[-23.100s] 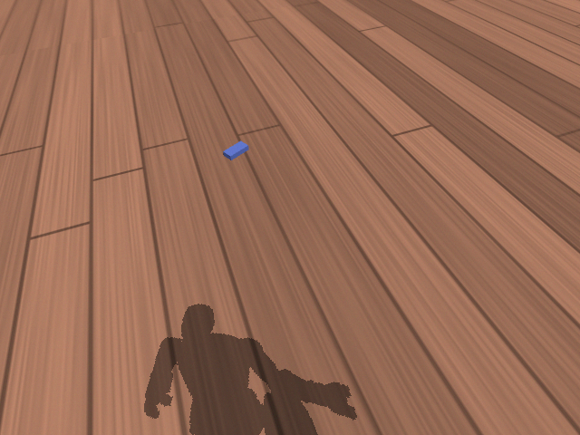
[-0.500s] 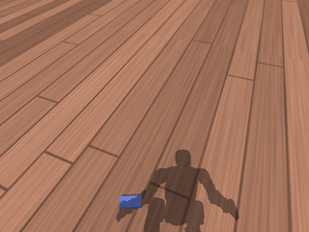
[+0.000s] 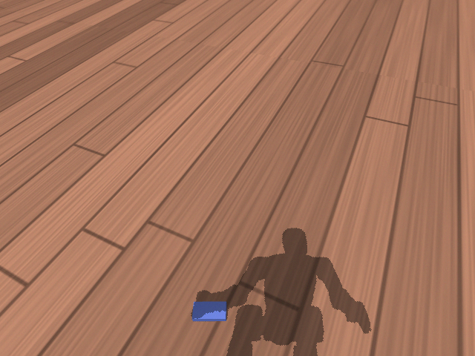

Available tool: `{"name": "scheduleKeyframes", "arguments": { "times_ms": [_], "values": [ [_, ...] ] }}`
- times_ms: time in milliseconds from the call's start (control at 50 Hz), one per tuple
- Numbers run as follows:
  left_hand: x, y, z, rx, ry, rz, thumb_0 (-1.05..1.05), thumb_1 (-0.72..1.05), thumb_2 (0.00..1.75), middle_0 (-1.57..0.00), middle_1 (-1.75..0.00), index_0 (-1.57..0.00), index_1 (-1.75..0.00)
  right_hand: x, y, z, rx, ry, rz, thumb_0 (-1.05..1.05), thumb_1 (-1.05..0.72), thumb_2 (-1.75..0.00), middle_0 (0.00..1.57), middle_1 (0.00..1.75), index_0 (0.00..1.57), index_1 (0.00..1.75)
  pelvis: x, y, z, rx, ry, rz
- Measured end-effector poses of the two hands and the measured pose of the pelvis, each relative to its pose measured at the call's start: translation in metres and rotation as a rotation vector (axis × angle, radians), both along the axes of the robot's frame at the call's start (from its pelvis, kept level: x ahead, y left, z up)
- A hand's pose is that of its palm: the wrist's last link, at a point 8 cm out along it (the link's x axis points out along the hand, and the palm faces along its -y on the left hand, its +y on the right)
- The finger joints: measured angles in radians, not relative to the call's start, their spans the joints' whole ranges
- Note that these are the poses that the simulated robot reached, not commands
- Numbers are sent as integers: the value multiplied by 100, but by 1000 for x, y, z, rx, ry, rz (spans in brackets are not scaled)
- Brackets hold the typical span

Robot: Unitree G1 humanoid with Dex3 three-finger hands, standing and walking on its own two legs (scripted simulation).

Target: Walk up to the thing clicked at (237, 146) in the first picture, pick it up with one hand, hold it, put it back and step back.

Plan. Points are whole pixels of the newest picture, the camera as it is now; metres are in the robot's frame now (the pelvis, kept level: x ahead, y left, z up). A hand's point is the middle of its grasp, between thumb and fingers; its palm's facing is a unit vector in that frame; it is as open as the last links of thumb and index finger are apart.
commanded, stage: walk up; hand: left
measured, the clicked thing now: (209, 311) +0.45 +0.19 -0.75
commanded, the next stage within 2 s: stand in 0.36 s
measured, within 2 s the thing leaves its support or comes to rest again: neither
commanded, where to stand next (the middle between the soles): +0.07 -0.01 m, yaw -2 degrees
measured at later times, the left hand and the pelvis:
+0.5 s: hand out of the picture +0.07 +0.26 -0.14, palm faces -0.01 -0.94 -0.34, open 7.4 cm; pelvis +0.00 +0.01 +0.02, yaw +0 degrees
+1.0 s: hand out of the picture +0.06 +0.25 -0.14, palm faces -0.05 -0.94 -0.34, open 7.4 cm; pelvis -0.01 +0.00 +0.02, yaw +0 degrees
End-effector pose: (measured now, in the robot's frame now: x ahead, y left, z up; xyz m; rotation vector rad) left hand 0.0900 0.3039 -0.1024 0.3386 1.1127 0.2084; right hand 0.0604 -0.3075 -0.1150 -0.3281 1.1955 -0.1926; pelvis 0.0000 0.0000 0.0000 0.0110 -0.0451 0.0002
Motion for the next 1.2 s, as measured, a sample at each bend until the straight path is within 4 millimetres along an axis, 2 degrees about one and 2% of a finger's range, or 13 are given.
{"name": "scheduleKeyframes", "arguments": {
  "times_ms": [220,420,620,920,1040,1200],
  "values": [
    [1,0,-8,-51,28,13,0,91,89,-21,-30,-20,-30,39,21,18,3,-62,31,0,-90,-90,20,30,20,30,2,7,8,-24,-3,9],
    [-20,4,-4,-39,89,41,0,91,89,-21,-30,-20,-30,51,24,20,12,-65,40,0,-90,-90,20,30,20,30,2,7,14,-19,-3,11],
    [-36,2,-1,-26,142,36,0,91,89,-21,-30,-20,-30,33,20,15,26,-23,11,0,-91,-90,20,30,20,30,-6,4,17,-14,-3,2],
    [-35,-9,0,-28,140,15,0,91,89,-21,-30,-20,-30,-6,9,9,27,54,-27,0,-91,-90,20,30,20,30,-10,-2,18,-11,6,-1],
    [-31,-12,1,-25,139,6,0,91,89,-21,-30,-20,-30,-11,5,8,27,69,-36,0,-91,-90,20,30,20,30,-9,-5,17,-11,11,-1],
    [-23,-16,1,-27,131,4,0,91,89,-21,-30,-20,-30,-6,2,8,25,64,-34,0,-91,-90,20,30,20,30,-4,-9,18,-10,16,-4]
  ]
}}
